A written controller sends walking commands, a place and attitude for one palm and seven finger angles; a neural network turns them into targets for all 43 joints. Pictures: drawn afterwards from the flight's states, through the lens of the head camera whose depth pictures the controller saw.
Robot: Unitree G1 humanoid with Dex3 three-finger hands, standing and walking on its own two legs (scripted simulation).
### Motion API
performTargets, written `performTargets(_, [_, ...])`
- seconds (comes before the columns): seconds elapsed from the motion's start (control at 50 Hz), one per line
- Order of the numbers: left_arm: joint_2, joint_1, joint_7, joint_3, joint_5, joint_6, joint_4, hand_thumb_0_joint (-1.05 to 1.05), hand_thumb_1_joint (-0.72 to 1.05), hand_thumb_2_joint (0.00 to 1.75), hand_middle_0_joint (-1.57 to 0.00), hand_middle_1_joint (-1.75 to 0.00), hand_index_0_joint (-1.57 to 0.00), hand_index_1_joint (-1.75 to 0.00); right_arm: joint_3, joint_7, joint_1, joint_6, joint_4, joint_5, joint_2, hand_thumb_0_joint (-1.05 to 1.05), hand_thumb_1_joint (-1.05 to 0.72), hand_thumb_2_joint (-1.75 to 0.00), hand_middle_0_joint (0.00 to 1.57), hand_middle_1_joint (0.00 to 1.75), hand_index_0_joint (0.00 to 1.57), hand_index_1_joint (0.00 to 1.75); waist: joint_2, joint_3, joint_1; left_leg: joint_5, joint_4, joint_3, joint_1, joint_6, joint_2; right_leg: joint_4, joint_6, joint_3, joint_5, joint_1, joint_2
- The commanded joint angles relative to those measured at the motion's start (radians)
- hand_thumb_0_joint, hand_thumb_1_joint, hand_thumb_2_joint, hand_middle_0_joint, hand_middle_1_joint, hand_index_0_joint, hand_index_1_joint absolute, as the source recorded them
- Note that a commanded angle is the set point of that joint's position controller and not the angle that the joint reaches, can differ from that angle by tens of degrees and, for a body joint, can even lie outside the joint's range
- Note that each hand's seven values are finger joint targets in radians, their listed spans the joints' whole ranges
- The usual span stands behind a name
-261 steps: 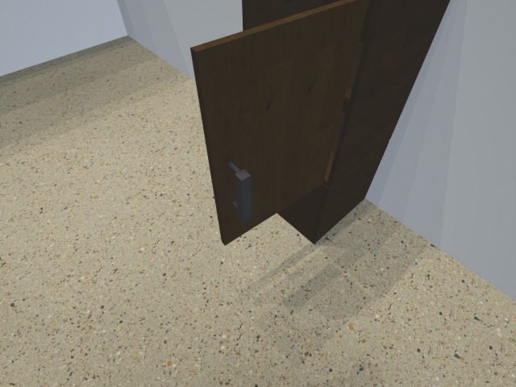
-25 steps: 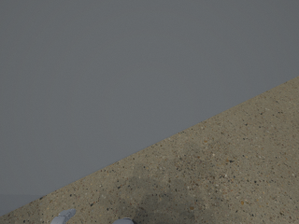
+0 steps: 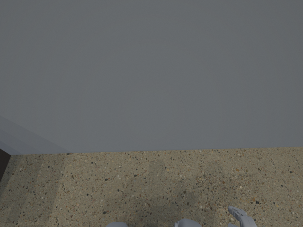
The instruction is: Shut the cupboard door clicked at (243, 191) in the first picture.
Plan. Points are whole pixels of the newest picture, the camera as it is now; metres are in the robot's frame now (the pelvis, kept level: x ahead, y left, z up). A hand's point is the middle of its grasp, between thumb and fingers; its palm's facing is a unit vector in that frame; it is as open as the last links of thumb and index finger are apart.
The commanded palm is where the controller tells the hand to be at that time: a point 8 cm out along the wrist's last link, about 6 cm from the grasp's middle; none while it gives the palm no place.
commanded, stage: turn to face it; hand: left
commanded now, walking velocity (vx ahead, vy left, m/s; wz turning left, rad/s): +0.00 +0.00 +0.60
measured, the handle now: out of the picture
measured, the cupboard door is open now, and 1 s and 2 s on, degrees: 84 84 84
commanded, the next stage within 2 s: none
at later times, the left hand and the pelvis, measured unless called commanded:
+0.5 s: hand out of the picture +0.04 +0.13 -0.14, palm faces +0.28 -0.93 -0.24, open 7.4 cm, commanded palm none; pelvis +0.00 -0.07 +0.02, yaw +18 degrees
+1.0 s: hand out of the picture -0.03 +0.15 -0.14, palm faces +0.55 -0.77 -0.32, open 7.4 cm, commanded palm none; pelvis +0.01 -0.09 +0.00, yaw +35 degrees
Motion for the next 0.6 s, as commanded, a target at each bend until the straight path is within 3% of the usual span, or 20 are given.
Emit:
performTargets(0.0, [0.076, -0.048, -0.002, 0.027, -0.003, -0.028, -0.111, 0.00, 0.90, 0.90, -0.20, -0.30, -0.20, -0.30, -0.055, -0.031, 0.079, -0.013, -0.030, -0.007, -0.211, 0.00, -0.90, -0.90, 0.20, 0.30, 0.20, 0.30, 0.185, -0.164, -0.041, 0.643, -0.215, -0.242, 0.203, 0.151, 0.262, 0.084, 0.020, 0.095, 0.094, -0.139, 0.018])
performTargets(0.12, [0.058, -0.045, -0.006, 0.020, -0.007, -0.031, -0.127, 0.00, 0.90, 0.90, -0.20, -0.30, -0.20, -0.30, -0.065, -0.021, 0.050, -0.002, -0.031, -0.012, -0.223, 0.00, -0.90, -0.90, 0.20, 0.30, 0.20, 0.30, 0.226, -0.145, -0.029, 0.433, -0.211, -0.280, 0.074, 0.131, 0.212, -0.254, 0.011, 0.045, 0.111, 0.060, 0.088])
performTargets(0.16, [0.066, 0.019, -0.006, 0.022, -0.007, -0.043, -0.116, 0.00, 0.90, 0.90, -0.20, -0.30, -0.20, -0.30, -0.071, -0.019, 0.020, 0.004, -0.039, -0.007, -0.222, 0.00, -0.90, -0.90, 0.20, 0.30, 0.20, 0.30, 0.215, -0.157, 0.003, 0.390, -0.156, -0.291, 0.005, 0.104, 0.186, -0.424, 0.004, 0.025, 0.214, 0.200, 0.117])
performTargets(0.18, [0.084, 0.070, -0.002, 0.030, -0.008, -0.053, -0.105, 0.00, 0.90, 0.90, -0.20, -0.30, -0.20, -0.30, -0.070, -0.018, 0.008, 0.005, -0.046, -0.001, -0.203, 0.00, -0.90, -0.90, 0.20, 0.30, 0.20, 0.30, 0.157, -0.176, 0.032, 0.291, -0.090, -0.274, -0.073, 0.067, 0.143, -0.573, -0.001, 0.039, 0.316, 0.329, 0.093])
performTargets(0.2, [0.166, 0.116, 0.008, 0.048, 0.008, -0.065, -0.099, 0.00, 0.90, 0.90, -0.20, -0.30, -0.20, -0.30, -0.063, -0.012, 0.023, 0.004, -0.062, 0.009, -0.137, 0.00, -0.90, -0.90, 0.20, 0.30, 0.20, 0.30, -0.069, -0.202, 0.051, 0.024, 0.093, -0.168, -0.235, -0.005, 0.029, -0.722, -0.056, 0.247, 0.351, 0.472, -0.115])
performTargets(0.22, [0.240, 0.114, 0.014, 0.055, 0.015, -0.066, -0.108, 0.00, 0.90, 0.90, -0.20, -0.30, -0.20, -0.30, -0.056, -0.008, 0.017, 0.002, -0.085, 0.009, -0.101, 0.00, -0.90, -0.90, 0.20, 0.30, 0.20, 0.30, -0.298, -0.191, 0.061, -0.320, 0.375, -0.056, -0.311, -0.056, -0.067, -0.781, -0.183, 0.483, 0.475, 0.430, -0.369])
performTargets(0.24, [0.202, 0.086, 0.019, 0.047, 0.007, -0.070, -0.115, 0.00, 0.90, 0.90, -0.20, -0.30, -0.20, -0.30, -0.064, -0.008, 0.026, 0.011, -0.070, 0.000, -0.142, 0.00, -0.90, -0.90, 0.20, 0.30, 0.20, 0.30, -0.272, -0.181, 0.042, -0.299, 0.561, -0.125, -0.290, -0.043, -0.003, -0.767, -0.230, 0.452, 0.475, 0.328, -0.372])
performTargets(0.26, [0.167, 0.021, 0.027, 0.044, 0.005, -0.062, -0.132, 0.00, 0.90, 0.90, -0.20, -0.30, -0.20, -0.30, -0.069, -0.007, 0.034, 0.019, -0.055, 0.003, -0.130, 0.00, -0.90, -0.90, 0.20, 0.30, 0.20, 0.30, -0.235, -0.161, 0.009, -0.239, 0.645, -0.118, -0.286, -0.049, 0.019, -0.752, -0.229, 0.399, 0.469, 0.290, -0.333])
performTargets(0.28, [0.128, -0.037, 0.025, 0.029, 0.004, -0.059, -0.145, 0.00, 0.90, 0.90, -0.20, -0.30, -0.20, -0.30, -0.063, 0.002, 0.035, 0.026, -0.030, 0.000, -0.121, 0.00, -0.90, -0.90, 0.20, 0.30, 0.20, 0.30, -0.182, -0.112, -0.016, -0.155, 0.684, -0.100, -0.270, -0.058, 0.044, -0.736, -0.209, 0.264, 0.477, 0.232, -0.261])
performTargets(0.3, [0.104, -0.069, 0.024, 0.022, 0.006, -0.061, -0.156, 0.00, 0.90, 0.90, -0.20, -0.30, -0.20, -0.30, -0.056, 0.010, 0.055, 0.031, -0.019, -0.002, -0.100, 0.00, -0.90, -0.90, 0.20, 0.30, 0.20, 0.30, -0.156, -0.109, -0.041, -0.111, 0.658, -0.077, -0.246, -0.069, 0.046, -0.726, -0.186, 0.167, 0.514, 0.207, -0.217])
performTargets(0.32, [0.099, -0.075, 0.023, 0.019, 0.007, -0.064, -0.159, 0.00, 0.90, 0.90, -0.20, -0.30, -0.20, -0.30, -0.051, 0.014, 0.066, 0.034, -0.013, 0.000, -0.086, 0.00, -0.90, -0.90, 0.20, 0.30, 0.20, 0.30, -0.156, -0.115, -0.044, -0.097, 0.600, -0.051, -0.225, -0.076, 0.046, -0.721, -0.173, 0.111, 0.546, 0.217, -0.199])
performTargets(0.36, [0.105, -0.043, 0.024, 0.023, 0.008, -0.067, -0.145, 0.00, 0.90, 0.90, -0.20, -0.30, -0.20, -0.30, -0.046, 0.018, 0.056, 0.035, -0.007, 0.003, -0.070, 0.00, -0.90, -0.90, 0.20, 0.30, 0.20, 0.30, -0.144, -0.125, -0.027, -0.097, 0.467, -0.013, -0.203, -0.085, 0.040, -0.710, -0.167, 0.060, 0.606, 0.285, -0.194])
performTargets(0.4, [0.122, 0.013, 0.023, 0.029, 0.008, -0.069, -0.127, 0.00, 0.90, 0.90, -0.20, -0.30, -0.20, -0.30, -0.039, 0.021, 0.023, 0.032, -0.008, 0.003, -0.058, 0.00, -0.90, -0.90, 0.20, 0.30, 0.20, 0.30, -0.117, -0.133, 0.003, -0.115, 0.354, 0.018, -0.184, -0.087, 0.031, -0.693, -0.176, 0.049, 0.675, 0.340, -0.212])
performTargets(0.48, [0.148, 0.043, 0.021, 0.046, 0.014, -0.067, -0.103, 0.00, 0.90, 0.90, -0.20, -0.30, -0.20, -0.30, -0.030, 0.017, 0.010, 0.017, -0.024, 0.008, -0.049, 0.00, -0.90, -0.90, 0.20, 0.30, 0.20, 0.30, -0.145, -0.155, 0.024, -0.152, 0.157, 0.051, -0.128, -0.072, 0.032, -0.641, -0.198, 0.043, 0.740, 0.393, -0.260])
performTargets(0.52, [0.157, 0.041, 0.017, 0.051, 0.011, -0.064, -0.095, 0.00, 0.90, 0.90, -0.20, -0.30, -0.20, -0.30, -0.031, 0.013, 0.038, 0.012, -0.021, 0.008, -0.054, 0.00, -0.90, -0.90, 0.20, 0.30, 0.20, 0.30, -0.128, -0.170, 0.011, -0.095, 0.050, 0.073, -0.060, -0.062, 0.019, -0.595, -0.177, 0.017, 0.744, 0.380, -0.262])
performTargets(0.56, [0.145, 0.017, 0.011, 0.054, 0.003, -0.059, -0.092, 0.00, 0.90, 0.90, -0.20, -0.30, -0.20, -0.30, -0.039, 0.013, 0.098, 0.006, -0.008, 0.005, -0.083, 0.00, -0.90, -0.90, 0.20, 0.30, 0.20, 0.30, -0.093, -0.189, -0.028, 0.052, -0.133, 0.054, 0.094, -0.044, 0.030, -0.490, -0.118, -0.042, 0.637, 0.290, -0.240])
performTargets(0.58, [0.118, 0.011, 0.007, 0.052, -0.005, -0.051, -0.110, 0.00, 0.90, 0.90, -0.20, -0.30, -0.20, -0.30, -0.057, 0.011, 0.160, -0.003, 0.002, -0.001, -0.152, 0.00, -0.90, -0.90, 0.20, 0.30, 0.20, 0.30, 0.077, -0.222, -0.069, 0.221, -0.221, -0.091, 0.252, 0.008, 0.138, -0.334, -0.060, -0.091, 0.458, 0.126, -0.184])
